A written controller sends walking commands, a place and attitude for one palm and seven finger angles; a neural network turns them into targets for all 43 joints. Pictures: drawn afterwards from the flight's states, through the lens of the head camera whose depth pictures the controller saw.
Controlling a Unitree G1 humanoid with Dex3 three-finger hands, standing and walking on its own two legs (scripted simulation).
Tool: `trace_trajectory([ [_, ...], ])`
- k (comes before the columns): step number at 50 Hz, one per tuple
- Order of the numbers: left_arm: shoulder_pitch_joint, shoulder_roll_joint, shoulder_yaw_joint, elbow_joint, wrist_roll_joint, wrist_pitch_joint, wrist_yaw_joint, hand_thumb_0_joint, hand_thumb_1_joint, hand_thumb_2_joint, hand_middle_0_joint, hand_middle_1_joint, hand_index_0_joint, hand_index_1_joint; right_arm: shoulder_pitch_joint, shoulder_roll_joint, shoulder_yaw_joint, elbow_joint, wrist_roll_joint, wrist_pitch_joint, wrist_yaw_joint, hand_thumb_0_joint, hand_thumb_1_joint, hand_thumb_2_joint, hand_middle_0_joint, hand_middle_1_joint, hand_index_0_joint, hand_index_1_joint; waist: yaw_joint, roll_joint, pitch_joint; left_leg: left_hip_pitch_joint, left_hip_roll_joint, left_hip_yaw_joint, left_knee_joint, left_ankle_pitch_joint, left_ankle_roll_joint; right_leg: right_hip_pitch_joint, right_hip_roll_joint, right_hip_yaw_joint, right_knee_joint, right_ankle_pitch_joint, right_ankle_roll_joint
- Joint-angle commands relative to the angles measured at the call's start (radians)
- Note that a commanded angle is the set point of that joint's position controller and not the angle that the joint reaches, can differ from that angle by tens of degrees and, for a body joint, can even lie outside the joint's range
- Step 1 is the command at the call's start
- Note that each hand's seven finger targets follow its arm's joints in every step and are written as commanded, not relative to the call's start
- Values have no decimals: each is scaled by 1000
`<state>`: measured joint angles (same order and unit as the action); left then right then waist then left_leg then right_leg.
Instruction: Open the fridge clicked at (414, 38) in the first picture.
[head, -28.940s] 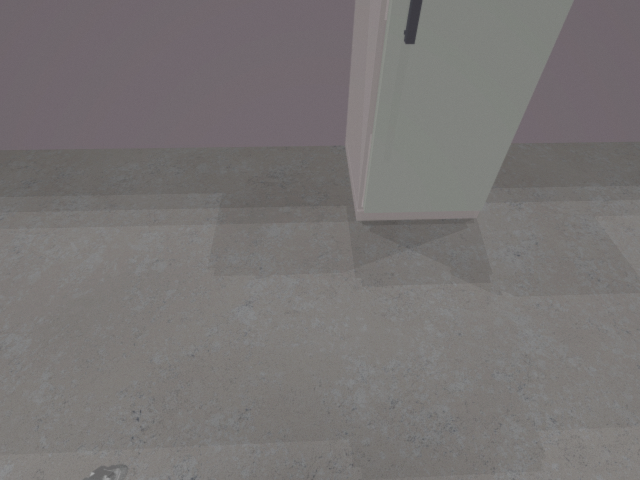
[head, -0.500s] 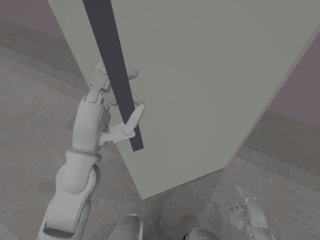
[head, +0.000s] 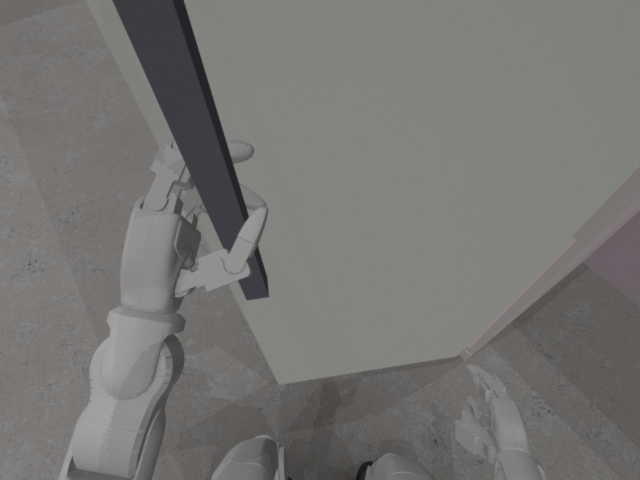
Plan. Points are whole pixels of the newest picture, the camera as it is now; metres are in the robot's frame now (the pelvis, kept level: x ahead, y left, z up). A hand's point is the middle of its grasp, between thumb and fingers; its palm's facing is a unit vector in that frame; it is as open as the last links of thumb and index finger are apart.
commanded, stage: walk backward, drawing the door open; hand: left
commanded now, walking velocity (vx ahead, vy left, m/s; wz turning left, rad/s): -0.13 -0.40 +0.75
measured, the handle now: (210, 139) +0.34 +0.08 +0.26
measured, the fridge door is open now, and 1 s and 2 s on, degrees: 63 71 72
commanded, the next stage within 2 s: stop walking and hold the door back in 0.22 s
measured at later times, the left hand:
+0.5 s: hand (292, 346) +0.20 +0.02 +0.19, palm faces +0.37 -0.91 -0.20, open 7.2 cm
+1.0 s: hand (275, 296) +0.24 +0.04 +0.20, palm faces +0.43 -0.88 -0.20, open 6.5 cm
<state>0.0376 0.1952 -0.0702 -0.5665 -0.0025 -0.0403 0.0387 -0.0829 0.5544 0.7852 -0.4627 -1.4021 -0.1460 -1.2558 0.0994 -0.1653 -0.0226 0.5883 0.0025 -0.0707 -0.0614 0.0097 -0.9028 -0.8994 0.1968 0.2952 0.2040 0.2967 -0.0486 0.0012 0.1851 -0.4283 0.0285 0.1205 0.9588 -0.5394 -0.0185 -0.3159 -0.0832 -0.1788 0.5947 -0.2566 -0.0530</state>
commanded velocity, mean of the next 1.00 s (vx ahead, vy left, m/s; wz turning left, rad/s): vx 0.08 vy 0.00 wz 0.23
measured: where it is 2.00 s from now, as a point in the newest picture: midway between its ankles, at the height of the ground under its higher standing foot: outside the picture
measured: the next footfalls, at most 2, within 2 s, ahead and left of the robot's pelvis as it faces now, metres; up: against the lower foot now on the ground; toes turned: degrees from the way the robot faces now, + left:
left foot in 0.06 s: +0.02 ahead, +0.10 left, +0.00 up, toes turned +9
right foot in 0.30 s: +0.01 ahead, -0.30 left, +0.00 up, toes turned +18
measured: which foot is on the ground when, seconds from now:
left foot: up 0.00-0.04, down 0.06-0.28, up 0.30-0.58, down 0.60-0.80, up 0.82-1.00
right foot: down 0.00-0.04, up 0.06-0.28, down 0.30-1.00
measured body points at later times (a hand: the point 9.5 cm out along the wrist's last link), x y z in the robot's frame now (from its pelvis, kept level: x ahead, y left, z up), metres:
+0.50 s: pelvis -0.05 -0.20 +0.00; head -0.01 -0.19 +0.45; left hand +0.18 +0.07 +0.20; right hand +0.21 -0.37 -0.09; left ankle -0.10 -0.11 -0.67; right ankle +0.04 -0.30 -0.73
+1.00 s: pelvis -0.11 -0.23 +0.00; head -0.08 -0.25 +0.45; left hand +0.21 +0.08 +0.21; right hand +0.08 -0.42 -0.13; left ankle -0.14 -0.10 -0.69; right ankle +0.00 -0.32 -0.73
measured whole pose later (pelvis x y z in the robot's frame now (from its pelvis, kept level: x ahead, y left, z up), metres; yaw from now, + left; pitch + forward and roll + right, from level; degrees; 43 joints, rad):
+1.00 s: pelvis -0.11 -0.23 +0.00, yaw +22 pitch -3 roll +3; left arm -0.63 0.26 0.12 0.48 -0.04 -0.12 0.05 -0.06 0.57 0.82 -0.46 -1.40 -0.32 -1.38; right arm 0.22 -0.23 0.01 0.74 0.01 -0.02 -0.10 0.01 -0.90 -0.90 0.20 0.30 0.21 0.30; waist -0.06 0.01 0.09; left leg -0.41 0.00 0.05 0.89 -0.39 -0.01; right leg -0.31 -0.08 -0.02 0.56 -0.20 0.00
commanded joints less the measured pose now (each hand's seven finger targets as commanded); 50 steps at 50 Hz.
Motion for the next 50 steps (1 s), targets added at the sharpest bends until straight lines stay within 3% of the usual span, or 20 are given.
trace_trajectory([
  [1,-292,50,32,-320,-6,-133,14,0,900,900,-450,-1400,-450,-1400,10,-60,-17,-165,-10,-78,-7,0,-900,-900,200,300,200,300,-30,-69,-416,424,98,-77,-528,302,40,-64,-123,57,138,292,-53],
  [3,-291,35,12,-245,31,-159,6,0,900,900,-450,-1400,-450,-1400,-3,-154,-50,-185,-33,-68,-2,0,-900,-900,200,300,200,300,-13,226,-386,677,600,-816,-659,971,264,-479,21,170,543,-287,96],
  [4,-308,57,47,-288,36,-181,-4,0,900,900,-450,-1400,-450,-1400,-22,-159,-54,-182,-28,-72,17,0,-900,-900,200,300,200,300,-6,117,-386,605,581,-755,-642,893,287,-441,19,272,597,-246,88],
  [6,-347,118,106,-349,36,-189,-10,0,900,900,-450,-1400,-450,-1400,-107,-140,-50,-140,-22,-84,15,0,-900,-900,200,300,200,300,15,207,-307,404,480,-595,-610,710,250,-396,-20,322,582,-144,96],
  [8,-276,65,85,-279,21,-162,-7,0,900,900,-450,-1400,-450,-1400,-86,-145,-56,-109,-9,-91,24,0,-900,-900,200,300,200,300,35,215,-320,253,350,-341,-579,577,154,-152,-6,268,366,-54,91],
  [11,-265,70,107,-245,-3,-149,5,0,900,900,-450,-1400,-450,-1400,-75,-134,-54,-123,20,-88,28,0,-900,-900,200,300,200,300,40,223,-402,132,231,-251,-556,333,97,216,86,118,7,-3,98],
  [13,-260,127,144,-245,-7,-140,17,0,900,900,-450,-1400,-450,-1400,-71,-107,-37,-130,40,-72,26,0,-900,-900,200,300,200,300,39,30,-409,102,86,-144,-378,109,42,266,49,103,-197,33,81],
  [14,-268,151,156,-273,-9,-129,26,0,900,900,-450,-1400,-450,-1400,-78,-68,-26,-138,39,-62,22,0,-900,-900,200,300,200,300,40,-189,-405,35,-25,-39,-116,36,1,236,-90,218,-290,50,10],
  [15,-278,233,243,-296,-8,-123,42,0,900,900,-450,-1400,-450,-1400,-93,-53,-17,-135,19,-64,13,0,-900,-900,200,300,200,300,58,-260,-382,-63,-36,-47,154,-78,-7,154,-231,319,-302,129,-82],
  [17,-184,176,235,-140,-12,-96,50,0,900,900,-450,-1400,-450,-1400,-101,-75,-31,-113,16,-58,-12,0,-900,-900,200,300,200,300,64,-277,-400,-144,14,-103,381,-106,0,213,-291,372,-216,323,-174],
  [20,-361,196,289,37,-31,-86,94,0,900,900,-450,-1400,-450,-1400,-88,-73,0,-101,5,-24,-28,0,-900,-900,200,300,200,300,52,-177,-424,-96,14,-109,238,-31,-9,241,-297,304,-155,542,-124],
  [27,-728,175,181,329,-22,-108,90,0,900,900,-450,-1400,-450,-1400,-38,-126,26,-87,-7,15,-29,0,-900,-900,200,300,200,300,60,-174,-424,193,-53,-53,-434,121,40,152,-269,332,-244,55,-39],
  [28,-767,197,183,356,-28,-109,92,0,900,900,-450,-1400,-450,-1400,-36,-144,16,-79,-3,23,-29,0,-900,-900,200,300,200,300,54,-95,-420,285,-51,-40,-577,194,49,107,-231,311,-193,6,-11],
  [31,-918,146,136,468,-41,-120,83,0,900,900,-450,-1400,-450,-1400,-49,-173,10,-100,10,24,-15,0,-900,-900,200,300,200,300,60,317,-358,287,283,-411,-701,218,214,-87,36,72,189,-175,88],
  [33,-1042,256,215,553,-29,-121,87,0,900,900,-450,-1400,-450,-1400,-15,-165,7,-66,19,17,-20,0,-900,-900,200,300,200,300,35,233,-338,288,321,-508,-677,253,267,-179,37,150,341,-218,79],
  [38,-1031,193,177,739,-41,-91,62,0,900,900,-450,-1400,-450,-1400,-3,-184,5,-59,29,15,-29,0,-900,-900,200,300,200,300,66,50,-379,153,130,-168,-428,253,118,205,43,129,-123,-60,67],
  [40,-1041,291,250,815,-36,-89,65,0,900,900,-450,-1400,-450,-1400,1,-160,-1,-58,14,23,-41,0,-900,-900,200,300,200,300,64,-258,-348,-117,-40,-75,-105,11,25,301,-267,634,-343,-206,-79],
  [41,-1035,329,296,837,-37,-85,71,0,900,900,-450,-1400,-450,-1400,-1,-166,-9,-55,10,14,-44,0,-900,-900,200,300,200,300,84,-233,-359,-149,-26,-151,56,3,15,271,-354,728,-389,-289,-126],
  [46,-1072,392,379,884,-33,-128,56,0,900,900,-450,-1400,-450,-1400,19,-161,3,-1,0,4,-45,0,-900,-900,200,300,200,300,62,-233,-377,-72,1,-124,50,160,-1,174,-229,404,-305,-156,-69],
  [50,-1036,357,357,828,-36,-149,50,0,900,900,-450,-1400,-450,-1400,12,-148,12,-13,-5,-9,-50,0,-900,-900,200,300,200,300,70,-237,-403,138,-30,3,-288,159,15,110,-172,302,-292,-192,-51],
])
